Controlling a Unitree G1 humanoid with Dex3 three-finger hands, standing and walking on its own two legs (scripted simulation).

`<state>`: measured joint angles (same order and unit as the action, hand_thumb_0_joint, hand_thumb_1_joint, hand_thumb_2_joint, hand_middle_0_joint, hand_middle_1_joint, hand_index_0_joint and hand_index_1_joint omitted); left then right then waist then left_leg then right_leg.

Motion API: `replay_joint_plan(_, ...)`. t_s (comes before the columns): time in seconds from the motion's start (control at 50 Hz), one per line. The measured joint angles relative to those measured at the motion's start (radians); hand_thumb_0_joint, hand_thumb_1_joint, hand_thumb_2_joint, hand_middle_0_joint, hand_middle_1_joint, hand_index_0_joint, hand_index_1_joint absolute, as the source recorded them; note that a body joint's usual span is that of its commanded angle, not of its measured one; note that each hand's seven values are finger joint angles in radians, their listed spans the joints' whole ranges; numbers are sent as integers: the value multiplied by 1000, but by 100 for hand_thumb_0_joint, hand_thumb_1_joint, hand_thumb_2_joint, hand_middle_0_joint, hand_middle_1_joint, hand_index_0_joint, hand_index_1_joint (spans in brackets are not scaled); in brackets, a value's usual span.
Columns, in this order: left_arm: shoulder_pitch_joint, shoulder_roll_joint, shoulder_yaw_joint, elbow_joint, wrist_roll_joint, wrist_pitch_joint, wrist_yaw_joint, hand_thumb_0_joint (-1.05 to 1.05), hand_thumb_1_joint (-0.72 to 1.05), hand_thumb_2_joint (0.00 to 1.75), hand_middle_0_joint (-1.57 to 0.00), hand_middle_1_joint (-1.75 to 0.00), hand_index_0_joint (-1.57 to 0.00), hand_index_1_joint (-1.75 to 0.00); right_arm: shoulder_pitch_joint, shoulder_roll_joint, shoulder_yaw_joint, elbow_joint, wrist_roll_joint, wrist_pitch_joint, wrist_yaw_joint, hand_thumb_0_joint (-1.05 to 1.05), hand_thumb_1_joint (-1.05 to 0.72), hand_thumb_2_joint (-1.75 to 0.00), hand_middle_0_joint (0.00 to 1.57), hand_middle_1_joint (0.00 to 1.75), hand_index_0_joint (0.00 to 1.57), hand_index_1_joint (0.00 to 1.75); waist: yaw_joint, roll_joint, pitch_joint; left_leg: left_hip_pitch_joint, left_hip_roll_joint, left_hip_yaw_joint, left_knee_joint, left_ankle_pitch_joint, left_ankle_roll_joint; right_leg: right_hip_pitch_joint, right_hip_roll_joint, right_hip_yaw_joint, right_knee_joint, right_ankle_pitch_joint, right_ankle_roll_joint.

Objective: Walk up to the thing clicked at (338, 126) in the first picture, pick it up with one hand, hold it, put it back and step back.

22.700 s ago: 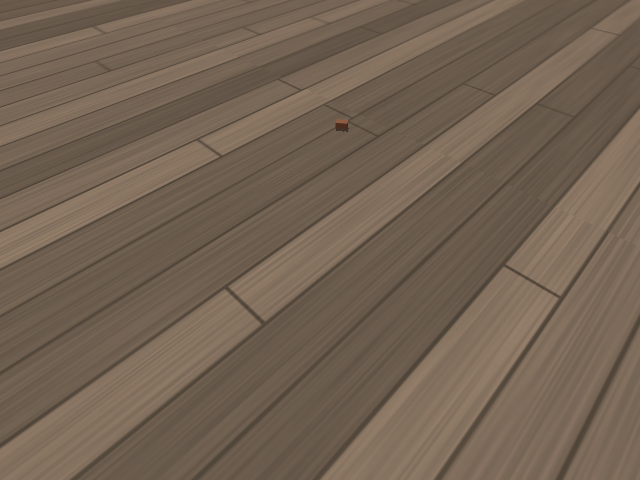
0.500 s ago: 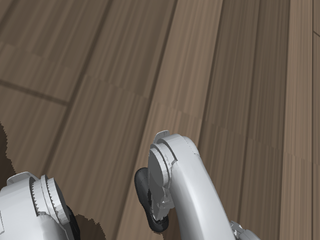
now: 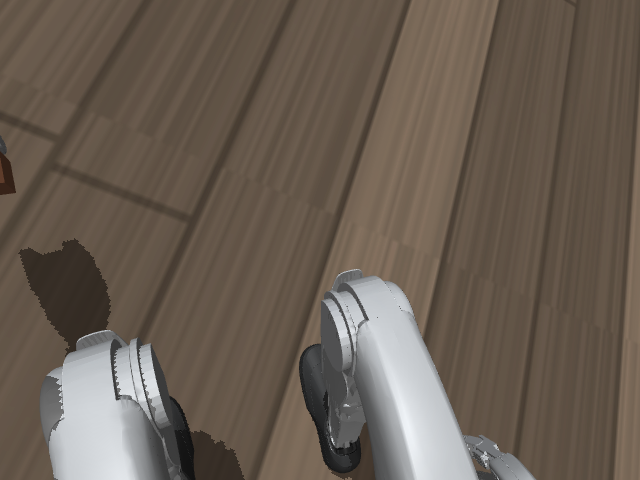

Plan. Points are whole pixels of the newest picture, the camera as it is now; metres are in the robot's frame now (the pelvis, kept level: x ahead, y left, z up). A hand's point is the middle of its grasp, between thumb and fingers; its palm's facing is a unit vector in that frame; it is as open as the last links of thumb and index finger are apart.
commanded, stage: lift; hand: left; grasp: from above
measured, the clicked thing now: out of the picture +0.52 +0.32 -0.18
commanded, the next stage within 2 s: hold in 1.80 s
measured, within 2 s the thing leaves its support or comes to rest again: neither
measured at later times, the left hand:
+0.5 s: hand out of the picture +0.46 +0.33 -0.06, palm faces -0.47 -0.08 -0.88, open 7.0 cm
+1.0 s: hand out of the picture +0.37 +0.30 +0.14, palm faces -0.42 -0.11 -0.90, open 7.0 cm
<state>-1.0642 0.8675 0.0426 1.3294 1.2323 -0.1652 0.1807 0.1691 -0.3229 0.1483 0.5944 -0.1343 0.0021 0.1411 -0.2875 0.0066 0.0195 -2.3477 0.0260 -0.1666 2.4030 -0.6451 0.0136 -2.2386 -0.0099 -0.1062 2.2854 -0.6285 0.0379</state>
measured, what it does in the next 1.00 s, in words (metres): rises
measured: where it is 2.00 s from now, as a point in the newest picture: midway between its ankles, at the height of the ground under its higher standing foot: (260, 459)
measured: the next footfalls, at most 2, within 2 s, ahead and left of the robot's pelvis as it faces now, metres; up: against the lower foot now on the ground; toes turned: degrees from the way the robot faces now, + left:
none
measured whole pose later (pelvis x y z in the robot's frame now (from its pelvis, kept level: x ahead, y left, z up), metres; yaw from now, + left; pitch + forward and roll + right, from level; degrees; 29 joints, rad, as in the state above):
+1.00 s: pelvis +0.00 +0.00 +0.21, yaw +7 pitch +27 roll -4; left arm -0.50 0.57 -0.06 0.70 0.99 -0.07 -0.01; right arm 0.16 -0.25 -0.01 0.63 0.01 0.08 -0.01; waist -0.09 0.06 -0.17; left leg -1.62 0.04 -0.05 1.73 -0.59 0.02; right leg -1.57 -0.02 -0.04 1.67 -0.57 0.03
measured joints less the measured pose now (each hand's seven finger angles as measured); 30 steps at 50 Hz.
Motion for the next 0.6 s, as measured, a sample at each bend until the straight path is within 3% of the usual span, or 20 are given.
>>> replay_joint_plan(0.2,33,-28,5,-84,-16,-6,-49,0,45,0,-107,-4,-107,-2,48,5,-24,10,17,31,-21,0,-92,-90,20,30,20,30,13,9,-20,8,-4,12,-32,12,3,10,-6,8,-27,6,-1)
replay_joint_plan(0.32,94,-67,12,-154,-55,15,-86,0,46,2,-104,-9,-104,-6,64,9,-55,19,37,57,-29,0,-92,-90,20,30,20,30,35,26,-55,43,-4,30,-77,12,10,40,-10,20,-64,1,2)
replay_joint_plan(0.6,274,-153,-29,-373,-155,4,-191,0,47,5,-100,-13,-102,-11,34,21,-128,14,87,84,-71,0,-92,-90,20,30,20,30,125,46,-149,210,3,83,-248,11,19,182,-17,57,-210,0,7)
